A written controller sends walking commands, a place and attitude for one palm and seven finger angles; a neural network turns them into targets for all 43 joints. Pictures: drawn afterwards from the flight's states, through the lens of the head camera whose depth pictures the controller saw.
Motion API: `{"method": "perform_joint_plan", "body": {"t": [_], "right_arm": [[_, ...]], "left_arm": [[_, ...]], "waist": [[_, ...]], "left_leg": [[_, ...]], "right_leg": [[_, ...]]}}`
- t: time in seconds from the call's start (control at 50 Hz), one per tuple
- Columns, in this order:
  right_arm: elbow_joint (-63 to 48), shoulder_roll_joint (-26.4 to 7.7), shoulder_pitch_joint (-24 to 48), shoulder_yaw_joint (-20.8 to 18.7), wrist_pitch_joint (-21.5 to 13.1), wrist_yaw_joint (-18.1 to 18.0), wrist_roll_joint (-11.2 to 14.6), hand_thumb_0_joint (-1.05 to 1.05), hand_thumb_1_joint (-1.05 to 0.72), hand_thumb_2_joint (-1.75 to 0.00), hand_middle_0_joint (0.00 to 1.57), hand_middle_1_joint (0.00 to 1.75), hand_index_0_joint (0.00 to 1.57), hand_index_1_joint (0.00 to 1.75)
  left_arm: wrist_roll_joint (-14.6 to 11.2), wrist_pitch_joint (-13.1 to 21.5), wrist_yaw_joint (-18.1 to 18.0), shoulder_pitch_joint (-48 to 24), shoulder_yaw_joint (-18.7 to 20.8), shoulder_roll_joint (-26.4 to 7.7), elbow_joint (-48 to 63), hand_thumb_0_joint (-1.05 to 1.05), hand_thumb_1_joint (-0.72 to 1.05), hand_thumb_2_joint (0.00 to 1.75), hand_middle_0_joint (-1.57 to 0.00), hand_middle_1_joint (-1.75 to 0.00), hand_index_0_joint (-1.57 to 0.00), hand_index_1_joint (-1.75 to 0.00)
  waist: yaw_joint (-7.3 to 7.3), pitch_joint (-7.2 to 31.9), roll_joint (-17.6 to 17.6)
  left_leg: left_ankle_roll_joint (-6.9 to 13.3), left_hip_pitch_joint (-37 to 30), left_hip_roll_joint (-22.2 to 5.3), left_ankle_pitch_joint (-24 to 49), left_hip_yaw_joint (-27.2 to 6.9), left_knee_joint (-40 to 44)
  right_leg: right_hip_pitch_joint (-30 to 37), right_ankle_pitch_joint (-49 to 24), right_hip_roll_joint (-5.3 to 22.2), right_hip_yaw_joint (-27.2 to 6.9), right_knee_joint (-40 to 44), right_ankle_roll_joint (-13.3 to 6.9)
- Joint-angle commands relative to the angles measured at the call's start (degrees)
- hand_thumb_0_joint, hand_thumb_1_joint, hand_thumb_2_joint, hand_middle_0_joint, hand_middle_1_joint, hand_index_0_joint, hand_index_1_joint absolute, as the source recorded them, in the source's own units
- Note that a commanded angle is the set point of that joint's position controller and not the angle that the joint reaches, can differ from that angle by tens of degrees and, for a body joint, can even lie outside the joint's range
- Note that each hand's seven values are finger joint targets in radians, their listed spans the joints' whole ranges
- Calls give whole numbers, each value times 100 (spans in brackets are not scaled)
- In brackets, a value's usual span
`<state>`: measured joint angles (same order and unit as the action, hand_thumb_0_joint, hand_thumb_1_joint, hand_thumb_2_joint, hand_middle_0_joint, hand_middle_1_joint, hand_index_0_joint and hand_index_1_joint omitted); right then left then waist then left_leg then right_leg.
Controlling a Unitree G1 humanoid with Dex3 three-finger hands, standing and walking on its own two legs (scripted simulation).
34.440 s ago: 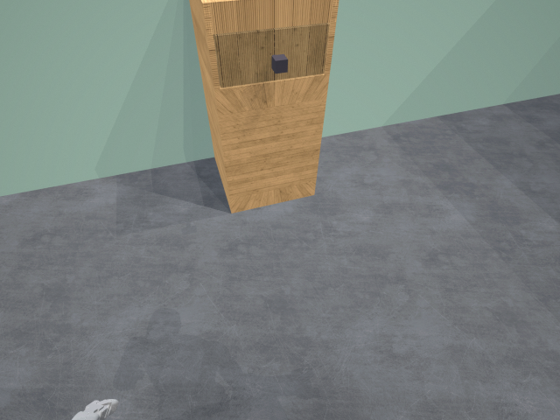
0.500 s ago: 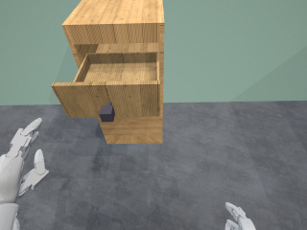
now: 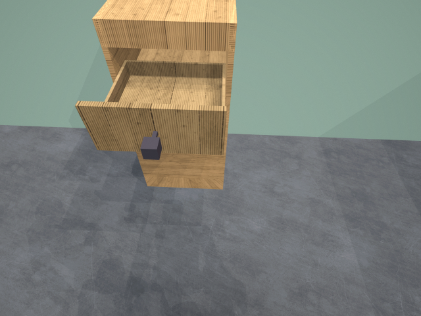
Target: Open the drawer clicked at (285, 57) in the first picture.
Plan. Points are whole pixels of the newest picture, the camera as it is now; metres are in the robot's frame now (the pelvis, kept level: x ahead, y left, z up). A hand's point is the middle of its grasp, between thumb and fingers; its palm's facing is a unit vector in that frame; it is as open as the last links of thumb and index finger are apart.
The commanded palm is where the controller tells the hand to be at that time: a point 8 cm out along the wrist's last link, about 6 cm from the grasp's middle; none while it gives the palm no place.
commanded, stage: let the arm hang, fingers relaxed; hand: left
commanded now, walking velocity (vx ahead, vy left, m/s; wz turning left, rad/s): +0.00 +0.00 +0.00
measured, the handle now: (153, 142) +0.53 +0.19 -0.03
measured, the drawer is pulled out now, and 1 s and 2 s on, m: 0.30 0.30 0.30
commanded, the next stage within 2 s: look to check the result in 0.54 s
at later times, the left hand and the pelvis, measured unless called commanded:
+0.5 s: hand out of the picture +0.00 +0.18 -0.18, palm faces +0.01 -0.99 -0.17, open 7.3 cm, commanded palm none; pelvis +0.00 +0.02 +0.00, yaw -1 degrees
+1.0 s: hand out of the picture +0.01 +0.20 -0.17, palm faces +0.00 -0.98 -0.18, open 7.4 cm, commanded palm none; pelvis +0.01 +0.03 +0.00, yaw -2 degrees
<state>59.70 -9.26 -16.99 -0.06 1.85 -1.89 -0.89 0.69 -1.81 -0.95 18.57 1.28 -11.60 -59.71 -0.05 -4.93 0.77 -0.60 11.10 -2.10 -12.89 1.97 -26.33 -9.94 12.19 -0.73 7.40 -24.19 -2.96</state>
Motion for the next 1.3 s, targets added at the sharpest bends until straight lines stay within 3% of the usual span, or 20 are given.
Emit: {"method": "perform_joint_plan", "body": {"t": [0.0,0.1,0.2,0.38,0.46,0.58,0.9,1.28], "right_arm": [[-29,-456,-363,-95,-100,-10,-4,0,-90,-90,20,30,20,30],[172,-354,-440,-70,-122,-11,-8,0,-90,-90,20,30,20,30],[311,-254,-444,-70,-160,-26,-7,0,-90,-90,20,30,20,30],[401,-122,-540,-92,-167,-44,-9,0,-90,-90,20,30,20,30],[390,-125,-553,-110,-178,-50,-5,0,-90,-90,20,30,20,30],[392,-160,-552,-126,-212,-61,10,0,-90,-90,20,30,20,30],[371,-271,-390,-146,-239,-58,22,0,-90,-90,20,30,20,30],[357,-593,-96,-165,-290,-54,20,0,-90,-90,20,30,20,30]], "left_arm": [[-9,182,-60,15,70,-494,56,0,90,90,-20,-30,-20,-30],[-13,197,-92,54,66,-418,-146,0,90,90,-20,-30,-20,-30],[-11,217,-118,96,55,-310,-250,0,90,90,-20,-30,-20,-30],[-8,207,-134,138,60,-224,-314,0,90,90,-20,-30,-20,-30],[-7,216,-134,166,54,-195,-316,0,90,90,-20,-30,-20,-30],[-7,221,-137,159,52,-184,-319,0,90,90,-20,-30,-20,-30],[7,229,-142,137,47,-219,-338,0,90,90,-20,-30,-20,-30],[6,252,-118,-186,81,-482,-302,0,90,90,-20,-30,-20,-30]], "waist": [[62,-68,-207],[53,-3,-286],[26,-35,-119],[24,-182,93],[32,-156,-5],[46,0,96],[53,-74,-25],[52,57,13]], "left_leg": [[192,57,-331,187,-355,585],[200,39,-329,143,-349,693],[192,60,-346,318,-342,757],[183,176,-317,100,-321,821],[197,119,-328,112,-350,817],[208,16,-378,300,-381,842],[231,-93,-409,328,-402,955],[231,-262,-446,724,-437,1022]], "right_leg": [[-262,354,721,-885,872,1],[-198,408,699,-881,856,32],[-100,16,679,-838,736,39],[-130,128,651,-847,728,53],[-160,99,648,-839,722,58],[-85,-141,639,-815,616,69],[-156,-211,651,-822,599,121],[21,-454,690,-822,620,142]]}}
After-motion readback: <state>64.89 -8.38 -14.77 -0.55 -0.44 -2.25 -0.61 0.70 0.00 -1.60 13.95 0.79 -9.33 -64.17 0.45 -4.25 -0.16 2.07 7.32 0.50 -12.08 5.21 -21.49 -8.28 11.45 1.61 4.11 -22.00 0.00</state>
